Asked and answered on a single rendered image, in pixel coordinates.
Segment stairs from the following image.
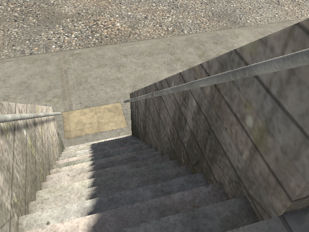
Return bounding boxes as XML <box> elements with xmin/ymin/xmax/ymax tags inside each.
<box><xmin>18</xmin><ymin>134</ymin><xmax>259</xmax><ymax>232</ymax></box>

